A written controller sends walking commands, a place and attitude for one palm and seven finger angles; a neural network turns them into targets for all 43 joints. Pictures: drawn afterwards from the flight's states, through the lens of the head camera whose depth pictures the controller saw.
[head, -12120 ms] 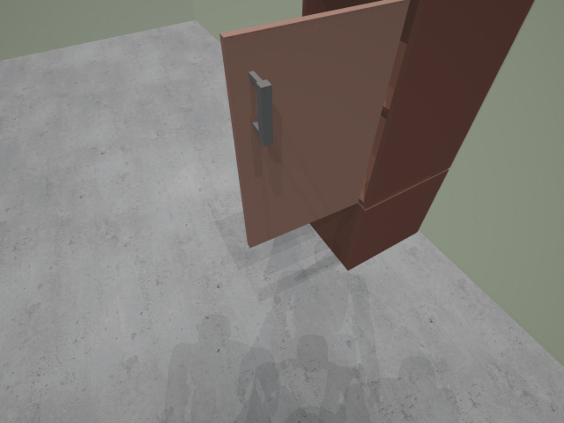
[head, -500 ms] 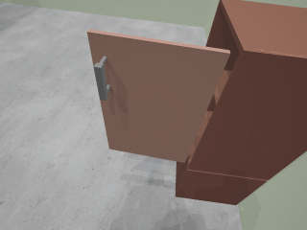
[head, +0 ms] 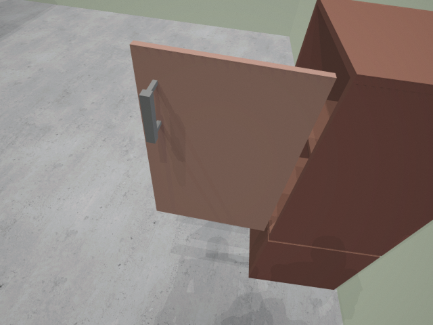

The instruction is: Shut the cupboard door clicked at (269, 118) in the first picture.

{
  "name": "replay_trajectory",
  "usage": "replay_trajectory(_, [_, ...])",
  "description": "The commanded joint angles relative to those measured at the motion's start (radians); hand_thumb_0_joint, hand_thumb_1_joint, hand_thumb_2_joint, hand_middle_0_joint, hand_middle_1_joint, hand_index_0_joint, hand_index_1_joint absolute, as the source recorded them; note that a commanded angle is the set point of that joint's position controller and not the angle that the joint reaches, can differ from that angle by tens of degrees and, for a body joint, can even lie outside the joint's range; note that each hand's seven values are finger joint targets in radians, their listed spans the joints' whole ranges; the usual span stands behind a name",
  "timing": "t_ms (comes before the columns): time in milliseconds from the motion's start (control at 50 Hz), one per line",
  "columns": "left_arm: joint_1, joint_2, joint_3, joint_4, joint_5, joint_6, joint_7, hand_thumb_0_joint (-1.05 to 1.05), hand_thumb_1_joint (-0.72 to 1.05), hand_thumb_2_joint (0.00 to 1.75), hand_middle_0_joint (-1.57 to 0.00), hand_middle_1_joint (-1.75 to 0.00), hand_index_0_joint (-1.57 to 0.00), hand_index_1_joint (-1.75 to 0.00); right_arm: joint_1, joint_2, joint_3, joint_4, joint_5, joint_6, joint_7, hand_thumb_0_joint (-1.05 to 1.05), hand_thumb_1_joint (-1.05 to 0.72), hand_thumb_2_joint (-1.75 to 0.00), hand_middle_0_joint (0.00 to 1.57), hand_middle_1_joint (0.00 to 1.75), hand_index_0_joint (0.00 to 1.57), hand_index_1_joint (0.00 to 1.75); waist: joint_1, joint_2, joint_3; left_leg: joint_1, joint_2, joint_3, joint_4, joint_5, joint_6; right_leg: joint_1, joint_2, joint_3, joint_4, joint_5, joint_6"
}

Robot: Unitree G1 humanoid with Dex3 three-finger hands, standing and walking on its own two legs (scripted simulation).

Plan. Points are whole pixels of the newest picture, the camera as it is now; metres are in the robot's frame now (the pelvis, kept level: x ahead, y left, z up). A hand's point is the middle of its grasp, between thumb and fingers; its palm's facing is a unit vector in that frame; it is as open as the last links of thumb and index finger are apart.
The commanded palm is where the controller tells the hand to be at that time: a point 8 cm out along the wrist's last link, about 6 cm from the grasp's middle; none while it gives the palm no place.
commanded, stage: look again from close up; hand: left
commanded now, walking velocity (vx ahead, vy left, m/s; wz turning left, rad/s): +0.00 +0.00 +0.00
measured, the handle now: (152, 112) +0.50 +0.18 +0.12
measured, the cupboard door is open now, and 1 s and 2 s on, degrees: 87 87 87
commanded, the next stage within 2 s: shuffle to correct the standing spot in 0.02 s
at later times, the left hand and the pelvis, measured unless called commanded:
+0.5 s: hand out of the picture -0.01 +0.15 -0.19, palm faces -0.01 -0.99 -0.14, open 7.4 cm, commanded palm none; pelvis +0.02 +0.00 +0.00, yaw -2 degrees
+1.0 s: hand out of the picture +0.00 +0.17 -0.18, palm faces +0.00 -0.98 -0.22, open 7.3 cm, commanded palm none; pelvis +0.01 +0.00 -0.01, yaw -1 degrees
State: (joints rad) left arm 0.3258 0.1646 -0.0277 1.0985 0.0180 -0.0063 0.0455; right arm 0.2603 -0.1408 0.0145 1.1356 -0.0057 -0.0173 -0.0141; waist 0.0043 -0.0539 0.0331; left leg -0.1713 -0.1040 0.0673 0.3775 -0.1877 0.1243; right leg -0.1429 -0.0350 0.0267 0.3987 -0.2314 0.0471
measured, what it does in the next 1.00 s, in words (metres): stands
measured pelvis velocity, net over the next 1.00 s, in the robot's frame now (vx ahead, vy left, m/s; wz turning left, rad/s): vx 0.01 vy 0.00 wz -0.01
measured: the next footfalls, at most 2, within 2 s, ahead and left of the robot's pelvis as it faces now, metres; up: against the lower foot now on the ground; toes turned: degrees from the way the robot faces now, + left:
none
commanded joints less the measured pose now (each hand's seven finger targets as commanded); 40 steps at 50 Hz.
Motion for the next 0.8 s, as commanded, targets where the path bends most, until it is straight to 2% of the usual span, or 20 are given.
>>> replay_trajectory(0, [0.084, 0.07, 0.017, -0.018, 0.001, -0.006, 0.004, 0.0, 0.9, 0.9, -0.2, -0.3, -0.2, -0.3, 0.06, -0.133, -0.025, -0.024, 0.003, -0.017, -0.015, 0.0, -0.9, -0.9, 0.2, 0.3, 0.2, 0.3, -0.002, 0.074, 0.047, -0.018, 0.221, -0.218, -0.16, -0.013, -0.098, -0.049, -0.061, 0.032, -0.019, 0.062, -0.061])
replay_trajectory(40, [0.089, 0.066, 0.018, -0.015, 0.001, -0.004, 0.004, 0.0, 0.9, 0.9, -0.2, -0.3, -0.2, -0.3, 0.067, -0.135, -0.028, -0.025, 0.003, -0.017, -0.017, 0.0, -0.9, -0.9, 0.2, 0.3, 0.2, 0.3, -0.002, 0.072, 0.048, -0.008, 0.228, -0.228, -0.172, -0.027, -0.105, -0.059, -0.057, 0.025, -0.011, 0.052, -0.058])
replay_trajectory(100, [0.094, 0.065, 0.019, -0.013, 0.0, -0.005, 0.005, 0.0, 0.9, 0.9, -0.2, -0.3, -0.2, -0.3, 0.07, -0.129, -0.027, -0.023, 0.003, -0.018, -0.019, 0.0, -0.9, -0.9, 0.2, 0.3, 0.2, 0.3, 0.0, 0.062, 0.033, 0.015, 0.226, -0.221, -0.158, 0.03, -0.105, -0.057, -0.059, 0.029, -0.014, 0.065, -0.058])
replay_trajectory(120, [0.101, 0.057, 0.02, -0.009, 0.0, -0.006, 0.004, 0.0, 0.9, 0.9, -0.2, -0.3, -0.2, -0.3, 0.079, -0.131, -0.027, -0.02, 0.002, -0.017, -0.019, 0.0, -0.9, -0.9, 0.2, 0.3, 0.2, 0.3, -0.001, 0.067, 0.014, 0.03, 0.225, -0.213, -0.159, -0.005, -0.105, -0.054, -0.058, 0.028, -0.014, 0.051, -0.059])
replay_trajectory(160, [0.101, 0.058, 0.024, -0.011, 0.005, -0.004, 0.0, 0.0, 0.9, 0.9, -0.2, -0.3, -0.2, -0.3, 0.089, -0.135, -0.03, -0.015, 0.001, -0.009, -0.016, 0.0, -0.9, -0.9, 0.2, 0.3, 0.2, 0.3, 0.001, 0.06, 0.034, 0.007, 0.226, -0.209, -0.169, -0.146, -0.088, -0.062, -0.049, 0.02, 0.004, -0.002, -0.069])
replay_trajectory(200, [0.097, 0.057, 0.03, -0.016, 0.011, 0.001, -0.007, 0.0, 0.9, 0.9, -0.2, -0.3, -0.2, -0.3, 0.089, -0.153, -0.037, -0.021, -0.003, 0.0, -0.012, 0.0, -0.9, -0.9, 0.2, 0.3, 0.2, 0.3, 0.001, 0.083, 0.072, -0.035, 0.239, -0.223, -0.198, -0.31, -0.072, -0.092, -0.031, 0.006, 0.044, -0.079, -0.079])
replay_trajectory(220, [0.095, 0.053, 0.031, -0.018, 0.013, 0.003, -0.007, 0.0, 0.9, 0.9, -0.2, -0.3, -0.2, -0.3, 0.088, -0.152, -0.037, -0.024, -0.003, 0.002, -0.012, 0.0, -0.9, -0.9, 0.2, 0.3, 0.2, 0.3, 0.002, 0.077, 0.096, -0.059, 0.248, -0.241, -0.214, -0.333, -0.069, -0.105, -0.027, 0.001, 0.054, -0.077, -0.079])
replay_trajectory(260, [0.1, 0.043, 0.026, -0.019, 0.011, -0.001, -0.006, 0.0, 0.9, 0.9, -0.2, -0.3, -0.2, -0.3, 0.082, -0.134, -0.032, -0.028, -0.002, -0.003, -0.014, 0.0, -0.9, -0.9, 0.2, 0.3, 0.2, 0.3, 0.009, 0.049, 0.111, -0.066, 0.248, -0.229, -0.194, -0.229, -0.063, -0.102, -0.037, 0.019, 0.028, -0.01, -0.078])
replay_trajectory(300, [0.114, 0.038, 0.023, -0.01, 0.004, -0.008, -0.002, 0.0, 0.9, 0.9, -0.2, -0.3, -0.2, -0.3, 0.085, -0.118, -0.027, -0.026, -0.001, -0.012, -0.017, 0.0, -0.9, -0.9, 0.2, 0.3, 0.2, 0.3, 0.006, 0.032, 0.083, -0.027, 0.227, -0.201, -0.154, -0.063, -0.075, -0.088, -0.051, 0.05, 0.005, 0.067, -0.081])
replay_trajectory(360, [0.117, 0.045, 0.021, -0.006, -0.005, -0.013, 0.004, 0.0, 0.9, 0.9, -0.2, -0.3, -0.2, -0.3, 0.107, -0.108, -0.021, -0.016, 0.002, -0.022, -0.022, 0.0, -0.9, -0.9, 0.2, 0.3, 0.2, 0.3, 0.001, 0.018, 0.042, 0.026, 0.211, -0.158, -0.091, 0.178, -0.083, -0.055, -0.061, 0.061, -0.006, 0.146, -0.078])
replay_trajectory(440, [0.116, 0.048, 0.022, -0.004, -0.009, -0.012, 0.009, 0.0, 0.9, 0.9, -0.2, -0.3, -0.2, -0.3, 0.121, -0.107, -0.019, -0.002, 0.002, -0.027, -0.027, 0.0, -0.9, -0.9, 0.2, 0.3, 0.2, 0.3, -0.004, 0.04, -0.012, 0.083, 0.209, -0.145, -0.06, 0.312, -0.091, -0.033, -0.06, 0.057, 0.004, 0.158, -0.071])
replay_trajectory(560, [0.11, 0.045, 0.021, -0.008, -0.008, -0.01, 0.01, 0.0, 0.9, 0.9, -0.2, -0.3, -0.2, -0.3, 0.111, -0.092, -0.016, 0.002, 0.003, -0.023, -0.027, 0.0, -0.9, -0.9, 0.2, 0.3, 0.2, 0.3, 0.001, 0.043, 0.03, 0.046, 0.205, -0.142, -0.065, 0.242, -0.079, -0.028, -0.062, 0.058, -0.022, 0.145, -0.068])
replay_trajectory(760, [0.098, 0.04, 0.02, -0.012, -0.006, -0.009, 0.007, 0.0, 0.9, 0.9, -0.2, -0.3, -0.2, -0.3, 0.106, -0.084, -0.019, 0.001, 0.002, -0.02, -0.024, 0.0, -0.9, -0.9, 0.2, 0.3, 0.2, 0.3, -0.001, 0.05, 0.066, 0.021, 0.207, -0.153, -0.102, 0.121, -0.081, -0.045, -0.063, 0.056, -0.038, 0.111, -0.066])
replay_trajectory(780, [0.073, 0.081, 0.014, 0.006, 0.017, -0.03, 0.037, 0.0, 0.9, 0.9, -0.2, -0.3, -0.2, -0.3, 0.064, -0.154, -0.013, -0.08, 0.009, -0.026, -0.015, 0.0, -0.9, -0.9, 0.2, 0.3, 0.2, 0.3, -0.011, 0.151, 0.086, -0.021, 0.231, -0.152, 0.045, 0.564, -0.136, -0.105, -0.059, 0.018, 0.019, 0.148, -0.05])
